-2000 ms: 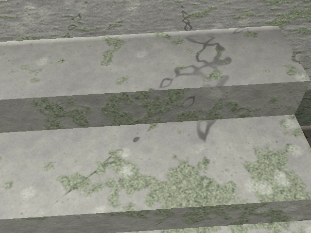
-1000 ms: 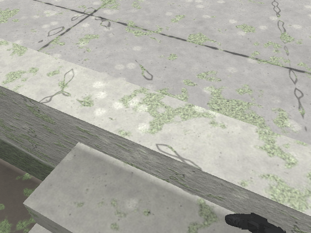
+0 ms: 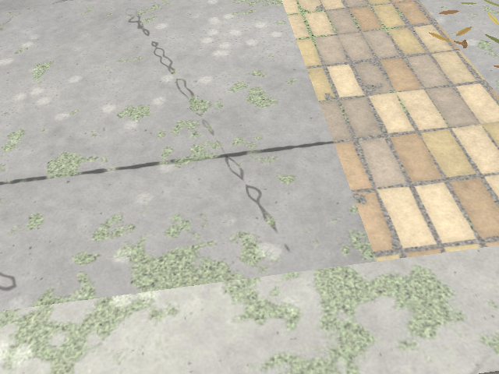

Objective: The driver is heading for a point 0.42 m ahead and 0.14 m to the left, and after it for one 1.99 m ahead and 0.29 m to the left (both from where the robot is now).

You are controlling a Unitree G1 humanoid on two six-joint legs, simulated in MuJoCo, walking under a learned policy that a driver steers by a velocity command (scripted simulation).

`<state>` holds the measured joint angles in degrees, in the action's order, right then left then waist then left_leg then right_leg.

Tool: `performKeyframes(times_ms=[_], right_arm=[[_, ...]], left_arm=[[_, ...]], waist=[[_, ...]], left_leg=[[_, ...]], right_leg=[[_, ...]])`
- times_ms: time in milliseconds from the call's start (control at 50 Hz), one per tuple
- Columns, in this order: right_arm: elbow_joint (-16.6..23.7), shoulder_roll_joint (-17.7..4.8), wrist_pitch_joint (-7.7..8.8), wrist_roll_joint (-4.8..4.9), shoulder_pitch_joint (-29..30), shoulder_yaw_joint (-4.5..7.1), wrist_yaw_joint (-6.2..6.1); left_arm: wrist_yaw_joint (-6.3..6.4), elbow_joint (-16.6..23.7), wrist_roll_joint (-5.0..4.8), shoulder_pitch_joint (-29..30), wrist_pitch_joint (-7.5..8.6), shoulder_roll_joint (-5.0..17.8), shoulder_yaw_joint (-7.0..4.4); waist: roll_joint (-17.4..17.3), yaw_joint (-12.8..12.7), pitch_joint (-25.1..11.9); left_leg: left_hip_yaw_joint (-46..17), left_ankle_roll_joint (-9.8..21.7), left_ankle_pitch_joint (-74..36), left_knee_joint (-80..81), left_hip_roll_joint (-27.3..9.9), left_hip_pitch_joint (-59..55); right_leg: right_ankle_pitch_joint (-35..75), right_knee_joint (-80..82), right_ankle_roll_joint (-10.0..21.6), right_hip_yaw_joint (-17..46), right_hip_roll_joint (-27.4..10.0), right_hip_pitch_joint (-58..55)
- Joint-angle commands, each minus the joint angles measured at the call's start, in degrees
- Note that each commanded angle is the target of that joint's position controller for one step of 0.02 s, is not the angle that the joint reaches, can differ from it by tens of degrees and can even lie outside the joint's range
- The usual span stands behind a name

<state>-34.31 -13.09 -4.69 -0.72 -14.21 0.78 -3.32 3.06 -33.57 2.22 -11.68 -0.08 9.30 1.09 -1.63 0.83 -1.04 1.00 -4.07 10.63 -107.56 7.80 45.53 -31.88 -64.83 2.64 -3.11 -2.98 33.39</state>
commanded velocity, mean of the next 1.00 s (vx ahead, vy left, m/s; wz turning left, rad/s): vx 0.28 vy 0.00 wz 0.22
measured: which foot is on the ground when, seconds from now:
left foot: up 0.00-0.24, down 0.26-0.32, up 0.34-0.42, down 0.44-0.64, up 0.66-0.84, down 0.86-1.00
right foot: down 0.00-0.84, up 0.86-1.00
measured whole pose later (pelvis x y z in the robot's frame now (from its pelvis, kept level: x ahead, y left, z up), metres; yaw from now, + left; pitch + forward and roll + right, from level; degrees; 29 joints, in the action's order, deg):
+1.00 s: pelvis +0.19 +0.30 +0.04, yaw +15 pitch -1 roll -6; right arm -46.7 -11.1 -1.0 -0.5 -21.6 0.6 0.4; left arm -0.1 -40.2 -2.2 -14.6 2.3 14.1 -2.9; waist 4.2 -1.6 -3.7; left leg -0.1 1.9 23.9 -51.3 -3.2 27.3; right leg -9.0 -123.8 0.9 7.5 5.7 48.9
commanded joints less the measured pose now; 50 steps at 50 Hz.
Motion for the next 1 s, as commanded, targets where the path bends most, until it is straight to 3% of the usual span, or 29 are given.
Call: performKeyframes(times_ms=[20,280,320,340,360,400,420,440,460,480,500,540,600,620,640,660,680,700,740,760,780,820,840,860,880,900,920,940,1000], right_arm=[[3.6,-5.6,-2.1,-0.83,-6.6,2.14,-1.67],[6.2,-3.4,-3.47,-0.13,-5.8,2.05,-1.19],[2.8,-3.8,-1.67,-2.2,-12.9,2.29,-0.14],[-1.9,-5.3,0.2,-2.63,-21.3,2.79,0.41],[-5.5,-8.0,2.19,-2.06,-23.2,3.48,0.43],[-11.3,3.2,5.07,-0.15,-32.7,0.81,-0.07],[-10.6,6.2,5.91,-1.04,-18.2,-0.1,0.61],[-6.3,-1.2,6.06,-1.47,-4.4,0.78,2.23],[-6.1,-15.9,6.13,-2.3,-6.6,4.02,2.93],[-9.6,-18.9,4.88,-0.03,-14.6,5.86,2.37],[-12.5,-13.6,2.75,2.66,-20.8,5.07,0.93],[-13.4,-8.4,0.36,3.94,-22.6,4.1,-2.0],[-8.8,-11.1,3.54,1.98,-8.4,5.48,-3.28],[-4.7,-16.4,5.07,2.3,3.2,7.01,-3.8],[4.0,-21.4,6.84,1.9,21.8,8.46,-3.97],[9.2,-11.9,8.73,1.43,25.9,5.75,-3.23],[16.8,-3.7,10.49,0.1,38.2,0.81,-0.31],[21.0,5.5,10.88,-0.5,42.1,-3.18,3.37],[19.4,13.3,10.34,1.1,19.0,-7.22,9.24],[14.4,8.8,9.25,2.65,-3.3,-5.88,9.63],[8.8,5.9,8.17,-0.46,-13.7,-4.96,8.28],[-2.4,-7.7,5.23,-1.25,-40.6,3.25,3.09],[-7.3,-11.8,4.32,-2.12,-45.3,5.06,2.36],[-9.2,-8.6,3.46,-3.37,-39.3,3.76,2.96],[-5.8,-4.8,2.67,-1.32,-24.7,0.9,4.18],[-4.1,-7.2,2.17,1.49,-17.2,1.47,3.44],[-3.0,-10.1,2.12,3.86,-10.3,2.25,2.91],[-4.8,-8.6,3.0,3.67,-6.0,2.12,3.05],[-10.6,1.8,6.76,-2.19,1.6,-1.25,4.39]], left_arm=[[1.32,7.5,0.65,6.6,1.32,2.7,-0.22],[0.51,10.5,-1.7,10.4,2.07,7.8,-3.44],[-0.1,11.6,-2.7,16.6,1.9,5.2,-3.08],[-1.12,12.8,-2.89,21.3,1.21,3.9,-2.52],[-2.1,15.4,-1.05,22.8,0.77,1.0,-1.72],[-4.91,23.5,-2.77,43.8,3.59,-5.6,2.42],[-4.99,19.7,-6.09,32.2,3.57,-5.7,2.7],[-3.37,15.9,-4.98,18.4,2.5,0.9,-0.5],[-3.69,15.5,-1.01,16.3,3.96,0.6,-0.02],[-4.09,14.3,0.95,17.6,5.63,-0.4,2.3],[-4.14,15.2,0.49,25.6,6.09,-2.1,2.63],[-4.24,18.3,-2.53,37.9,4.4,-5.4,2.92],[-2.98,14.3,-1.77,22.7,3.58,0.5,-0.52],[-2.13,8.2,-2.49,3.6,3.47,4.8,-2.93],[-0.93,-1.4,-2.29,-20.8,3.29,11.6,-5.67],[0.78,-9.6,-4.19,-21.9,3.73,12.3,-6.48],[2.27,-13.3,-4.1,-26.9,5.38,5.2,-6.13],[2.0,-17.8,-3.29,-29.7,8.09,-3.1,-3.35],[1.93,-13.5,-2.94,-4.8,9.5,-9.8,-0.04],[3.66,-5.9,-2.05,14.7,7.45,4.4,-2.37],[4.09,-4.1,-4.77,15.2,5.44,16.1,-6.87],[0.2,-2.0,-5.7,24.9,4.69,22.8,-7.7],[-0.78,-0.4,-4.66,26.3,4.45,15.6,-6.33],[-1.18,-1.6,-4.57,21.4,3.88,5.1,-3.9],[-1.25,-4.0,-3.8,10.9,4.02,-2.0,-2.43],[-2.44,-4.5,-4.26,-7.3,4.22,-4.1,-2.71],[-3.36,-4.1,-4.04,-13.1,3.71,-3.3,-2.39],[-4.09,-3.1,-4.01,-10.6,3.44,-3.2,-1.83],[-4.07,-3.1,-4.65,-9.1,2.01,-3.3,-0.53]], waist=[[9.5,1.9,-0.5],[12.5,1.3,-1.0],[2.0,5.9,0.2],[-10.3,10.1,3.1],[-24.7,7.3,6.4],[-9.2,14.6,13.9],[1.9,2.2,12.5],[0.9,-9.1,6.9],[-5.2,-9.5,-4.8],[-3.8,-4.6,-15.6],[2.7,1.3,-20.3],[3.8,4.7,-11.9],[-6.0,-5.9,-9.1],[-2.1,-17.3,-13.2],[16.0,-30.4,-13.8],[55.5,-22.9,-16.5],[46.9,-25.4,-13.1],[33.9,-21.6,-3.3],[-0.4,3.4,4.4],[-5.4,18.1,-1.6],[-12.5,19.1,-5.6],[-4.3,32.4,-15.4],[-10.8,31.6,-8.3],[-21.9,24.5,-0.7],[-26.4,13.4,4.9],[-33.3,1.1,1.7],[-24.0,-3.4,2.3],[-18.0,-4.4,6.2],[-10.6,-8.6,6.9]], left_leg=[[-6.6,-1.6,0.9,3.2,-1.0,0.0],[-6.5,0.9,19.7,23.8,-11.2,-4.9],[-5.3,6.2,15.8,49.6,-10.2,-14.5],[-2.2,8.8,-2.6,69.5,-6.9,-20.9],[-7.1,9.8,-28.1,71.6,-5.2,-28.5],[-7.6,7.9,-29.1,88.6,-6.4,-21.4],[1.9,6.6,-26.6,114.8,-8.0,-19.5],[-4.1,6.0,-59.4,110.7,-11.7,-35.2],[-9.2,3.6,-133.1,81.1,-17.7,-59.8],[-11.4,7.7,-140.0,71.7,-19.7,-71.3],[-13.5,7.5,-125.5,74.4,-18.4,-68.0],[-17.2,8.3,-112.0,82.4,-17.9,-56.5],[-13.4,-6.4,-140.9,75.8,-8.8,-23.3],[-11.4,-8.9,-131.1,62.9,-5.9,-16.5],[-6.2,-14.3,-77.3,32.0,2.0,-1.7],[-12.9,-10.2,32.4,-2.6,1.5,16.7],[-21.9,-4.9,47.6,-15.4,-4.1,29.6],[-23.8,-0.8,58.5,-21.1,-6.9,40.7],[-20.9,6.8,59.1,9.9,-17.8,24.2],[-5.5,5.0,48.2,34.7,-14.0,-12.7],[8.5,0.5,21.6,39.1,-6.2,-43.5],[-0.2,4.1,-2.0,44.6,-10.1,-65.2],[-7.0,9.2,-7.1,62.8,-15.6,-59.8],[-11.7,9.5,1.0,67.2,-14.4,-48.9],[-9.7,4.4,-6.4,67.8,-13.7,-38.3],[-28.7,4.0,2.3,87.3,-22.3,-36.3],[-39.0,3.5,29.0,95.9,-27.2,-34.4],[-42.3,2.6,48.2,98.5,-27.1,-26.3],[-23.4,2.1,28.4,88.8,-24.1,-14.6]], right_leg=[[7.3,17.8,5.5,14.9,-13.0,-1.1],[3.6,13.1,3.5,17.3,-24.3,-0.9],[6.3,-5.4,-1.2,6.9,-17.7,3.2],[5.3,-22.4,-4.8,-2.4,-11.1,5.5],[-10.0,-32.9,-7.5,-7.9,-4.6,17.1],[-13.7,-27.1,-5.5,-6.3,-5.8,13.1],[-2.3,-21.2,0.6,-8.1,-7.0,-2.0],[-4.4,-24.5,2.8,-9.2,-2.4,3.9],[-16.7,-33.5,2.1,-11.4,-0.2,19.3],[-25.5,-27.0,-1.5,-10.8,1.0,25.6],[-23.6,-25.8,-4.4,-10.6,0.8,22.9],[-23.0,-16.0,-8.3,-13.0,2.5,18.6],[-31.4,3.0,-2.8,-12.2,8.3,-25.0],[-21.2,13.2,0.0,-9.3,8.1,-38.8],[13.3,29.9,5.7,-0.4,2.8,-54.6],[49.4,26.7,10.3,24.4,-12.9,-58.6],[46.4,19.1,6.7,29.3,-15.7,-52.1],[48.2,19.0,3.8,27.7,-16.0,-50.2],[27.8,27.6,-3.2,20.1,-15.3,-16.9],[22.2,39.5,-2.7,11.0,-9.9,6.0],[14.3,43.4,-2.3,4.2,-3.0,20.2],[54.4,23.2,-6.1,3.6,-3.1,11.4],[31.3,-2.6,-7.3,6.6,0.5,9.2],[6.2,-33.7,-6.3,10.5,8.9,14.2],[2.4,-51.4,-2.5,18.5,12.2,18.7],[8.5,-58.2,-1.9,17.4,13.5,23.8],[14.2,-62.2,-3.2,14.2,10.9,27.8],[20.0,-63.9,-2.4,11.8,7.4,31.0],[31.7,-72.6,0.6,14.4,6.1,35.5]])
